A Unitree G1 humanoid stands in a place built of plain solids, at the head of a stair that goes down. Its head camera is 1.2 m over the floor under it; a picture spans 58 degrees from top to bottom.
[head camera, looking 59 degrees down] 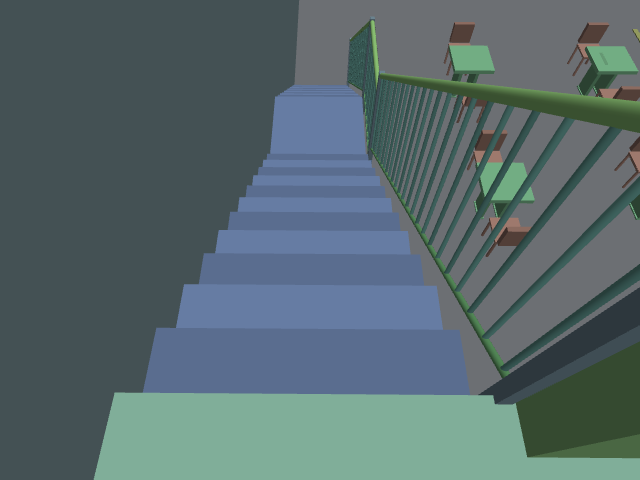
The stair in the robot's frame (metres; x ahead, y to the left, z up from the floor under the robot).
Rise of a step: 0.19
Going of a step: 0.25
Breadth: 1.01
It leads straight ahead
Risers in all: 12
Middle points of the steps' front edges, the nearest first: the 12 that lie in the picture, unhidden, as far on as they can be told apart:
0.24 0.04 0.00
0.49 0.04 -0.19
0.74 0.04 -0.38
0.99 0.04 -0.56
1.24 0.03 -0.75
1.48 0.03 -0.94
1.73 0.03 -1.13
1.98 0.03 -1.32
2.23 0.03 -1.50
2.48 0.03 -1.69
2.72 0.02 -1.88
2.97 0.02 -2.07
